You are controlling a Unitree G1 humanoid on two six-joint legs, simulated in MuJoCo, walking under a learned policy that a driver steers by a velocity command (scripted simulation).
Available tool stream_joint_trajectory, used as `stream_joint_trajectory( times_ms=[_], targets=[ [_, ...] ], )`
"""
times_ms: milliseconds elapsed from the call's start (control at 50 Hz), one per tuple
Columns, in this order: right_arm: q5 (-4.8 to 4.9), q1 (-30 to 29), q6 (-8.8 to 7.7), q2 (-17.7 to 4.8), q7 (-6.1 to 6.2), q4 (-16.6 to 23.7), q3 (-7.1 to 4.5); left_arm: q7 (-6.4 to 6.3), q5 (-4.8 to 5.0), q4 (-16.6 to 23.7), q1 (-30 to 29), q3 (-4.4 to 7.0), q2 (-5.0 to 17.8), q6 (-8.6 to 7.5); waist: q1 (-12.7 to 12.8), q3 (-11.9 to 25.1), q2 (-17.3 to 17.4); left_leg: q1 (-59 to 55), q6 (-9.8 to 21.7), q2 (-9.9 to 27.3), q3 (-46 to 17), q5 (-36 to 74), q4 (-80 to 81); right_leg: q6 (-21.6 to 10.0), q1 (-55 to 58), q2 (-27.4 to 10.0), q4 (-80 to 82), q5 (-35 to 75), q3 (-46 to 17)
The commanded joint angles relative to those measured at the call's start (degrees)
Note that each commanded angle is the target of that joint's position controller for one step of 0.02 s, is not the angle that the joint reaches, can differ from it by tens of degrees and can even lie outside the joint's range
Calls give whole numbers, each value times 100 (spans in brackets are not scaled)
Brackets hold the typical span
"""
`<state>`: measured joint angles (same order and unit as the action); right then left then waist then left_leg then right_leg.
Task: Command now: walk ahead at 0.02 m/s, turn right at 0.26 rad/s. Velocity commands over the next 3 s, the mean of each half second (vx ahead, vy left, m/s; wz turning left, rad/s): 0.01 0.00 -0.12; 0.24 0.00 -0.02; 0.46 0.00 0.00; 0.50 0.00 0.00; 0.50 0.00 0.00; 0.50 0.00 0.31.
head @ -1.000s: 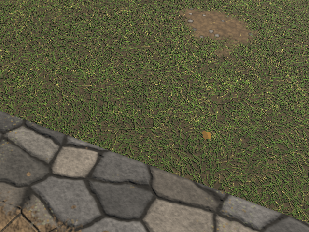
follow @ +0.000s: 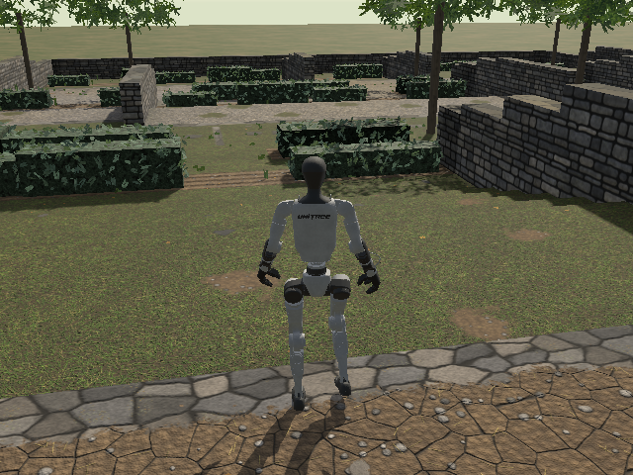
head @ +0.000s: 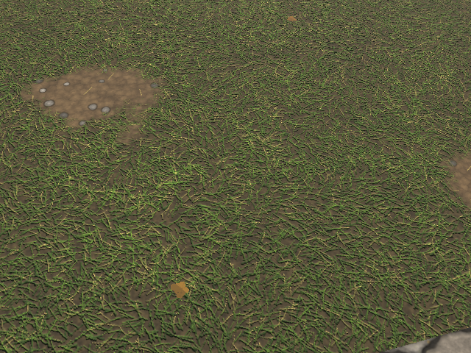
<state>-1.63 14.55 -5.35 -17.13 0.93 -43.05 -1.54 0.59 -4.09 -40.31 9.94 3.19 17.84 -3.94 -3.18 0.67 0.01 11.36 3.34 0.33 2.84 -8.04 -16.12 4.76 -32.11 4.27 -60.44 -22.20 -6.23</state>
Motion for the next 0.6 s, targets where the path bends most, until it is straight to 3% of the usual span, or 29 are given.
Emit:
stream_joint_trajectory(
  times_ms=[20, 80, 120, 140, 160, 180, 200, 220, 240, 260, 280, 320, 340, 400, 560, 580, 600],
  targets=[
    [5, -644, -106, -811, -58, 690, -210, 33, 124, 153, 414, 148, 460, 12, 366, 344, 426, -479, 1266, 1153, -718, 2596, 326, 271, -15, -184, -727, 372, 332],
    [201, -543, -73, -582, -218, 647, -107, 175, 156, -1, 383, 83, 167, 63, 391, 356, 381, -769, 859, 1002, -483, 2453, -190, 531, 500, -789, 1253, 700, 483],
    [314, -318, -14, -777, -383, 553, -177, 310, 217, -6, 252, 10, -6, 89, 254, 297, 475, -559, 733, 1061, -657, 2569, -691, 552, 1154, -804, 2499, 252, 839],
    [350, -293, 47, -873, -507, 493, -222, 335, 324, -57, 348, 11, 62, 76, 348, 286, 317, -473, 717, 1061, -773, 2427, -937, 421, 1539, -777, 3313, 1047, 929],
    [299, -314, 87, -798, -639, 425, -198, 310, 440, -120, 390, 48, 218, 46, 390, 349, 352, -332, 671, 1049, -931, 2290, -1071, 289, 1936, -713, 3746, 1831, 940],
    [255, -343, 74, -479, -717, 371, -98, 264, 507, -66, 393, 87, 405, -12, 448, 537, 449, -214, 494, 1077, -1110, 2189, -1114, 81, 2269, -805, 3759, 2326, 764],
    [258, 65, 47, -278, -707, 420, -48, 201, 537, 140, 59, 91, 697, -92, 114, 970, 73, -262, 168, 775, -862, 1539, -1179, -486, 2544, -1148, 3339, 3471, 471],
    [215, 265, 7, -630, -580, 418, -175, 178, 432, 315, -438, 137, 883, -130, -105, 884, -95, -340, 57, 422, -407, 1393, -1214, -921, 2102, -1097, 3205, 3140, 418],
    [165, -263, -12, -979, -464, 570, -298, 168, 344, 266, -385, 191, 927, -116, 84, 732, -47, -548, 66, 338, -236, 1157, -1333, -864, 1552, -971, 3290, 2454, 475],
    [134, -564, -16, -1054, -390, 700, -350, 146, 352, 244, -349, 195, 861, -111, 110, 624, 3, -537, 228, 423, -280, 1036, -1314, -756, 1318, -912, 3325, 1994, 489],
    [169, -649, -15, -977, -358, 718, -330, 130, 392, 255, -328, 160, 702, -88, 172, 492, 33, -286, 373, 548, -427, 778, -1146, -642, 1379, -874, 3312, 1642, 491],
    [270, -835, -27, -516, -442, 739, -159, 171, 469, 161, -60, 81, 456, -46, 369, 239, 27, 230, 255, 542, -485, 164, -921, -498, 1684, -926, 3467, 1285, 382],
    [268, -777, -21, -452, -486, 712, -143, 213, 482, 106, 27, 80, 466, -42, 355, 199, -23, 211, 152, 476, -424, 54, -919, -502, 1703, -907, 3538, 1189, 361],
    [204, -692, -19, -627, -515, 654, -219, 291, 442, 90, -10, 97, 509, -42, 290, 193, -62, -23, 20, 362, -285, 123, -992, -524, 1613, -846, 3597, 1148, 409],
    [200, -790, -26, -657, -496, 592, -236, 281, 439, 42, -103, 100, 571, -39, 324, 103, -73, -11, -32, 341, -252, 64, -937, -501, 1677, -818, 3634, 1016, 449],
    [183, -667, -9, -710, -476, 542, -261, 257, 420, -7, 17, 118, 621, -16, 325, 57, -70, 6, 20, 336, -266, -548, -842, -560, 1655, -812, 3726, 452, 437],
    [94, -479, 6, -976, -403, 507, -381, 186, 331, -18, 124, 210, 857, 7, 281, -124, -64, 78, 221, 318, -295, -1680, -765, -759, 1487, -768, 3738, -498, 426]
  ],
)
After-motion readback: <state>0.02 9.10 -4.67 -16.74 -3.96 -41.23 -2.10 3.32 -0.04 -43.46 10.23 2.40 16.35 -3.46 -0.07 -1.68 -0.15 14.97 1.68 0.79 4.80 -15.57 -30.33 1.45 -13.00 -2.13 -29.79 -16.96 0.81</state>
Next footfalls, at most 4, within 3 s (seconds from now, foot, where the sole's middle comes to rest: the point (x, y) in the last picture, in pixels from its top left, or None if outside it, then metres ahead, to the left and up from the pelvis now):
0.18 right None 0.01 -0.15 -0.79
1.12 left None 0.27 0.08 -0.79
1.68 right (285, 328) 0.62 -0.19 -0.97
2.10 left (205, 260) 0.89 0.07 -0.97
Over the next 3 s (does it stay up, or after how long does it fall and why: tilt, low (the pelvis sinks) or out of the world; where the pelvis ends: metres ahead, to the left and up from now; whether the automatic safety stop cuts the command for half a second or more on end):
stays up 1.20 -0.06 -0.19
